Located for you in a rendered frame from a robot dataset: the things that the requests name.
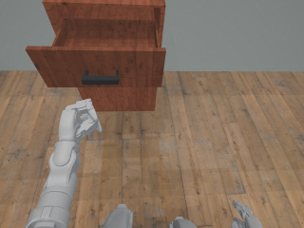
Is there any robot left forearm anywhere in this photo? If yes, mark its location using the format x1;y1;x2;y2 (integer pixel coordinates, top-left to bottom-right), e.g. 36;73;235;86
25;140;81;228

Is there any robot left hand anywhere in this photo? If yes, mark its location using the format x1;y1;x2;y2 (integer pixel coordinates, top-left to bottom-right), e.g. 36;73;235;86
58;99;103;144

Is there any left robot shin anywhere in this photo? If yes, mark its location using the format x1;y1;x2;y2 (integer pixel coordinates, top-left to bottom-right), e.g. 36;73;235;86
117;204;127;208

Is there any robot right hand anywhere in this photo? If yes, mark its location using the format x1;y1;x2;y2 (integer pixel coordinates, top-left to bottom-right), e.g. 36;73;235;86
231;199;263;228

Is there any cabinet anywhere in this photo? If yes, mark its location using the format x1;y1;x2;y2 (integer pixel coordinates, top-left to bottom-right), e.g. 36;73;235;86
42;0;166;112

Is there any drawer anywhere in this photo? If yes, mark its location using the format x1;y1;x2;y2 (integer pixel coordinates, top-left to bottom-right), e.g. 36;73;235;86
25;18;166;87

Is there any handle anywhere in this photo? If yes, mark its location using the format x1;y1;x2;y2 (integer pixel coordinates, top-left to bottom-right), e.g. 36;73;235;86
81;69;120;86

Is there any robot left thigh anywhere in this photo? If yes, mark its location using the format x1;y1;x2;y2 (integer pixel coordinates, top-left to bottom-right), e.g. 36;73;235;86
103;207;133;228

